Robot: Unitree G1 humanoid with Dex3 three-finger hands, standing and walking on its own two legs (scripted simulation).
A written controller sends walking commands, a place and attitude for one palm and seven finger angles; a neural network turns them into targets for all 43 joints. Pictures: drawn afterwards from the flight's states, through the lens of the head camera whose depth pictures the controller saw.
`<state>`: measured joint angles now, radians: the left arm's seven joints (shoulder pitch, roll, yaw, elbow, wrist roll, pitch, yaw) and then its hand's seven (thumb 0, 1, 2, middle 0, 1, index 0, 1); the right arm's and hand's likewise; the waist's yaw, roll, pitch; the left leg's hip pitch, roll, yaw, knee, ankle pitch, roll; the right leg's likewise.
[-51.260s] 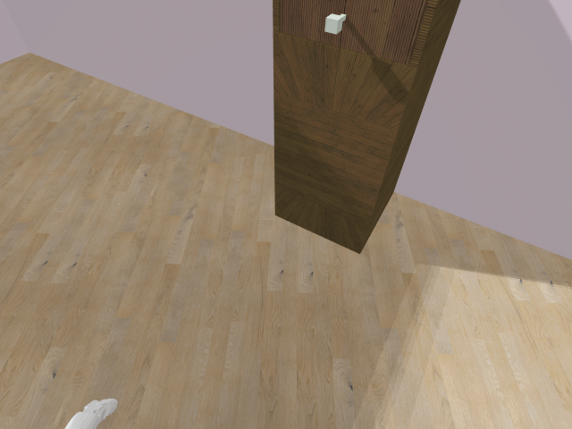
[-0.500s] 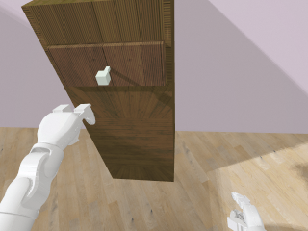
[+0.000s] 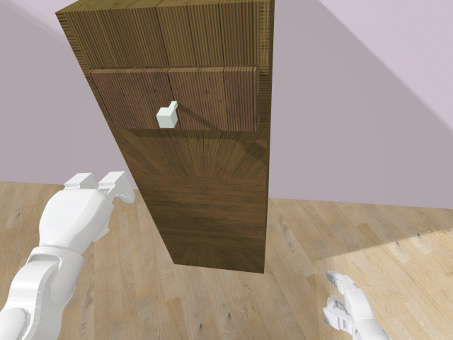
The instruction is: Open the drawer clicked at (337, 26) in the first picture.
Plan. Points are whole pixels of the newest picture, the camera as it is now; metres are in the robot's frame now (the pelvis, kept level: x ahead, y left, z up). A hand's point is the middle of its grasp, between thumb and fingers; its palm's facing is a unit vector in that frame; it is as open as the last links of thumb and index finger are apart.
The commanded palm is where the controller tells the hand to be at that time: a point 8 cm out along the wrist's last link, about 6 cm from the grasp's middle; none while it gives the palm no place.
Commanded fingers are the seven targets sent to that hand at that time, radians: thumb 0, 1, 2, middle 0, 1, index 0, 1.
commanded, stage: pull the drawer open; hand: left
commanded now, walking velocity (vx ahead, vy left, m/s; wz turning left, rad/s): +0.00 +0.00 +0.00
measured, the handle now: (169, 112) +0.53 +0.23 +0.14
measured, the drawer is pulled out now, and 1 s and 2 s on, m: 0.02 0.02 0.02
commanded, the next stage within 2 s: open the thumb to release the handle in 0.88 s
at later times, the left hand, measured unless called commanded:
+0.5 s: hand (78, 258) +0.18 +0.25 +0.13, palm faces +0.10 -0.06 -0.99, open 4.8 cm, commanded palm +0.13 +0.24 +0.18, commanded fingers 0.00 0.90 0.90 -0.40 -1.35 -0.40 -1.35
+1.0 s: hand (76, 267) +0.17 +0.25 +0.12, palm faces +0.08 -0.07 -0.99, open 4.8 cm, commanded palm +0.14 +0.27 +0.18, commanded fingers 0.00 0.76 0.84 -0.39 -1.34 -0.39 -1.34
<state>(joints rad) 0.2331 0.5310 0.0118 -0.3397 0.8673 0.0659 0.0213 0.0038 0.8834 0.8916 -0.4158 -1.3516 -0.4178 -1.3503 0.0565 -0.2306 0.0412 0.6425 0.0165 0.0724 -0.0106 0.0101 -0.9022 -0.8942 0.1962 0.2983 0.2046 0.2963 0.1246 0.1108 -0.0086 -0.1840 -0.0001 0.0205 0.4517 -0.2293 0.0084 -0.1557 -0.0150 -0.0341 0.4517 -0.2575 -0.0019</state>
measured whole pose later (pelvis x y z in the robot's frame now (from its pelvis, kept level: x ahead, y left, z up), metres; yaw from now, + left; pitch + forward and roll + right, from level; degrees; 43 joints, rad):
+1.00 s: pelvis +0.00 +0.00 +0.00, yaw +0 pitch -2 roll -1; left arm 0.55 0.55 0.10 -0.53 0.83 0.07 0.05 0.01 0.89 0.89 -0.41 -1.35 -0.42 -1.35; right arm 0.11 -0.26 0.04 0.60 0.01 0.04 -0.03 0.01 -0.90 -0.89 0.20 0.30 0.21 0.30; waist 0.12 0.11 -0.02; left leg -0.21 0.01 0.02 0.51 -0.26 0.01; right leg -0.17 -0.01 -0.04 0.49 -0.28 0.00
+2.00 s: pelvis +0.00 +0.00 +0.00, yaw +0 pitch -2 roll +0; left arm 0.47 0.57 0.12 -0.49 0.81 0.08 0.04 0.00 -0.49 0.30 -0.32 -1.20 -0.32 -1.20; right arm 0.10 -0.26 0.04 0.62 0.01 0.06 -0.03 0.01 -0.90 -0.89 0.20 0.30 0.20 0.30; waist 0.12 0.12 -0.02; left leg -0.20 0.01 0.01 0.50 -0.26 0.00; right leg -0.16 0.00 -0.04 0.48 -0.28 0.00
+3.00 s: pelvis -0.02 +0.00 +0.00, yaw +1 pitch -4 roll +0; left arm -0.01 0.80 0.24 -0.54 0.61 0.15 -0.29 0.01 -0.49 0.30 -0.32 -1.20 -0.32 -1.20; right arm 0.06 -0.28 0.07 0.62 0.05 0.01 0.00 0.01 -0.90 -0.89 0.20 0.30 0.20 0.30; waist 0.13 0.14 -0.02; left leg -0.20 -0.01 0.01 0.46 -0.20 0.01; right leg -0.16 -0.02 -0.05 0.45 -0.23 0.00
